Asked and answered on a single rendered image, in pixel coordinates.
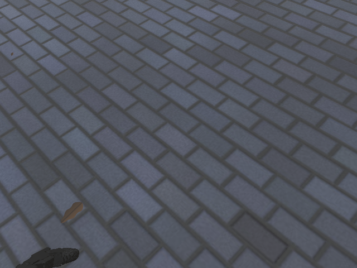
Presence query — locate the left robot hand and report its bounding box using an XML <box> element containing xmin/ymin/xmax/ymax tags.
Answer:
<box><xmin>16</xmin><ymin>247</ymin><xmax>79</xmax><ymax>268</ymax></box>

